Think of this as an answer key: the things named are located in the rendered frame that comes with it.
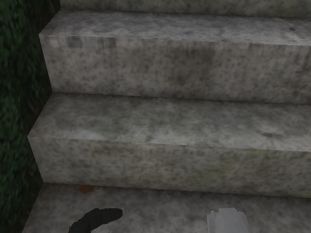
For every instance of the left robot hand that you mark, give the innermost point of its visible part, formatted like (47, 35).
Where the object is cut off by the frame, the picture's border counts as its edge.
(94, 219)

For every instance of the right robot thigh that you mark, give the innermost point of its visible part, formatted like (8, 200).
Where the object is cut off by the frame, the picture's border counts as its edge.
(227, 220)

